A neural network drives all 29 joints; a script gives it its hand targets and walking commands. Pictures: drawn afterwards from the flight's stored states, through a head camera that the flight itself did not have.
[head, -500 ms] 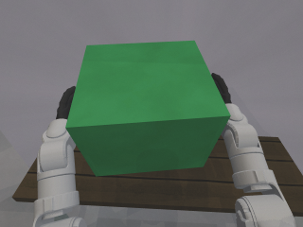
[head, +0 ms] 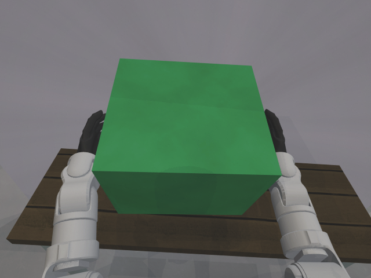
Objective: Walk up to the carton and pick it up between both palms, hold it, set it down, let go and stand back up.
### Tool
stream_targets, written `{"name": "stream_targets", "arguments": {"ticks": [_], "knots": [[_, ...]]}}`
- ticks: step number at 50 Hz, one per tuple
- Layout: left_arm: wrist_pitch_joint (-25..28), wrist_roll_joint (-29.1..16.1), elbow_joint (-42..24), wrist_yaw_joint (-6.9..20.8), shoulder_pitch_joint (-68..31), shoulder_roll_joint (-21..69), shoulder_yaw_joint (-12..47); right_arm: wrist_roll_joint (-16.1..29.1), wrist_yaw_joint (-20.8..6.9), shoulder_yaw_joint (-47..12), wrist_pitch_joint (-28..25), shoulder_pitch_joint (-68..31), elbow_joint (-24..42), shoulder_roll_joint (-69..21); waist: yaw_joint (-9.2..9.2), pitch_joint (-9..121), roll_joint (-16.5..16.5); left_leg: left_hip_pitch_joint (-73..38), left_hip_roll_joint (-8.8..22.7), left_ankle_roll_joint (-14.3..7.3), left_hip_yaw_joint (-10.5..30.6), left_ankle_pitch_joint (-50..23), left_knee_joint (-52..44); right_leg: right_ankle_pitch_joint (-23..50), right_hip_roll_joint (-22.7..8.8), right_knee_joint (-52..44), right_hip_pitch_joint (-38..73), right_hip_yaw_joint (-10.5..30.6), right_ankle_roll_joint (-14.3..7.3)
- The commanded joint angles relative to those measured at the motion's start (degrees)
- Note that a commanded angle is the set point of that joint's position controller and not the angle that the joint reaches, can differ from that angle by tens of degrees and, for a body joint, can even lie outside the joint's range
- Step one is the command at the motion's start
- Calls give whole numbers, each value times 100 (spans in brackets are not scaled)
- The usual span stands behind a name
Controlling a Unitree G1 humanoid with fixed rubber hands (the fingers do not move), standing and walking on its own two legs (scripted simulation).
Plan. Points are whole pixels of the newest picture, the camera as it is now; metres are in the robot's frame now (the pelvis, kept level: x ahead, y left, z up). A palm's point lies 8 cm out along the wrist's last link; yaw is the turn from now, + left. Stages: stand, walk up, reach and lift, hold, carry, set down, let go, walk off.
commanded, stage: set down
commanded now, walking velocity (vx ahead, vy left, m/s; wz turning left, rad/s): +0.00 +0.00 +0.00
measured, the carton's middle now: (183, 140) +0.39 -0.02 +0.12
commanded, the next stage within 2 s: none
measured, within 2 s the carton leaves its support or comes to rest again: neither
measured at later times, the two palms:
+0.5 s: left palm (98, 149) +0.38 +0.17 +0.11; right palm (272, 153) +0.34 -0.21 +0.12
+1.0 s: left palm (106, 148) +0.40 +0.16 +0.09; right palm (273, 162) +0.33 -0.22 +0.10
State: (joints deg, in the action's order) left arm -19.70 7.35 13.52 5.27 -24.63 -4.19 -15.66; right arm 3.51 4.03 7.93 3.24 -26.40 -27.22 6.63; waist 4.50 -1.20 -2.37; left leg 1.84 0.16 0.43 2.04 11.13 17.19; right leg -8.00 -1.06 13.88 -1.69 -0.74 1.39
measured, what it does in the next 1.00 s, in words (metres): stands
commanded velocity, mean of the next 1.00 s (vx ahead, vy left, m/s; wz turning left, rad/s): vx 0.00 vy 0.00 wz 0.00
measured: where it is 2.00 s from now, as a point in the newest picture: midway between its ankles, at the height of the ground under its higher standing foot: outside the picture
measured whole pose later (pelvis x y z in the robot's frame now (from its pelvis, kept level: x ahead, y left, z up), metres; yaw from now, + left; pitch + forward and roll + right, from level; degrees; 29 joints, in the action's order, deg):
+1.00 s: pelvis +0.00 +0.01 +0.00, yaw +0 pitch -2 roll -1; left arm -3.6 6.7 42.6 7.3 -34.3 -8.3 -14.2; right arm -1.5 6.6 13.4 -3.9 -25.9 -36.3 3.0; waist 6.4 -0.6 -2.3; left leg 4.7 0.1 -0.2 0.9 11.4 17.6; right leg -7.7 -1.5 13.3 -4.1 -1.2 1.8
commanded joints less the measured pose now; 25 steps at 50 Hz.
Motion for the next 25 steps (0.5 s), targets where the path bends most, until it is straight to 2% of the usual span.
{"name": "stream_targets", "arguments": {"ticks": [1,3,4,5,6,7,8,9,10,12,13,14,15,18,19,20,21,22,23,24,25], "knots": [[311,-398,-860,584,-3527,2587,2820,91,-646,-2256,-480,-3433,1480,-2565,139,2400,477,-814,-176,495,-396,-3014,161,1552,399,30,749,-494,-43],[377,-336,-799,634,-3632,2538,2678,50,-653,-2346,-473,-3525,1473,-2692,19,2351,365,-551,-258,391,-493,-2493,63,1698,320,82,885,-472,17],[413,-355,-815,656,-3610,2460,2646,80,-638,-2329,-502,-3478,1635,-2611,82,2621,343,-580,-256,397,-483,-2563,77,1982,331,160,1033,-438,42],[404,-295,-581,705,-3584,2463,2533,80,-621,-2341,-493,-3532,1600,-2712,24,2367,284,-365,-302,359,-532,-2426,63,1999,313,192,1090,-433,69],[440,-312,-657,706,-3426,2491,2515,117,-589,-2364,-431,-3344,1484,-2732,43,2481,258,-535,-265,366,-465,-2714,79,2342,351,200,1157,-431,81],[438,-308,-362,721,-3390,2503,2539,-10,-577,-2282,-421,-3476,1570,-2672,68,2312,191,-347,-335,309,-516,-2290,22,2244,278,129,1035,-383,96],[534,-367,-564,734,-3842,2448,2562,49,-580,-2369,-515,-3623,1689,-2761,81,2675,139,-299,-317,310,-521,-2395,27,2418,293,239,1257,-388,126],[597,-365,-621,661,-3645,2570,2617,43,-597,-2394,-514,-3517,1508,-2804,20,2755,334,-473,-285,378,-483,-2628,77,2377,329,242,1130,-435,61],[585,-348,-531,673,-3510,2572,2579,59,-601,-2403,-501,-3454,1491,-2749,50,2637,294,-595,-266,386,-459,-2690,93,2367,337,194,1109,-431,57],[607,-213,-196,778,-3483,2396,2287,-57,-538,-2270,-418,-3253,1233,-2833,41,2164,99,-191,-327,267,-543,-2212,-26,2450,251,176,1265,-361,129],[598,-137,15,823,-3604,2358,2221,-95,-547,-2151,-480,-3313,1152,-2764,71,2063,75,-119,-301,220,-522,-1958,-120,2148,259,146,1225,-384,128],[676,-157,-59,849,-3780,2408,2187,-213,-550,-1947,-506,-3193,943,-2779,152,2173,190,-186,-248,235,-513,-1860,-172,1749,285,119,1164,-455,90],[711,-209,-50,877,-3937,2376,2270,-223,-547,-2121,-560,-3423,1129,-2828,103,2268,68,-70,-320,226,-594,-1802,-155,2251,239,227,1338,-422,116],[1000,-409,-117,734,-4476,2646,2613,-136,-571,-2200,-771,-3898,1319,-3029,88,2911,431,-248,-308,351,-541,-2165,5,2210,307,268,1185,-449,70],[995,-298,41,697,-4212,2595,2490,-175,-596,-2261,-764,-3648,1175,-2990,-18,2851,394,-326,-304,358,-537,-2259,-19,2111,322,239,1170,-453,59],[998,-290,166,709,-4307,2647,2476,-244,-571,-2112,-743,-3637,1069,-3016,67,2752,388,-289,-298,348,-537,-2216,-3,2077,279,228,1088,-441,69],[1026,-193,489,734,-3997,2565,2337,-345,-566,-1960,-702,-3320,765,-2965,137,2462,305,-180,-279,315,-536,-1931,-63,2015,293,228,1196,-447,60],[1045,-203,477,780,-4051,2719,2382,-303,-572,-2068,-754,-3526,1052,-3048,85,2663,215,-90,-281,251,-529,-1884,-102,2103,278,231,1334,-408,67],[1077,-277,595,788,-4145,2647,2307,-371,-538,-1960,-681,-3537,894,-2994,116,2556,23,-59,-290,205,-586,-1600,-160,2042,266,211,1273,-408,122],[1065,-195,955,842,-4090,2571,2178,-415,-554,-1858,-692,-3521,894,-2976,127,2339,54,71,-298,182,-572,-1530,-208,1942,246,182,1223,-412,110],[1124,-146,900,878,-4169,2557,2108,-398,-540,-1865,-710,-3466,739,-3003,99,2283,56,-6,-273,167,-556,-1530,-218,1700,266,127,1130,-397,118]]}}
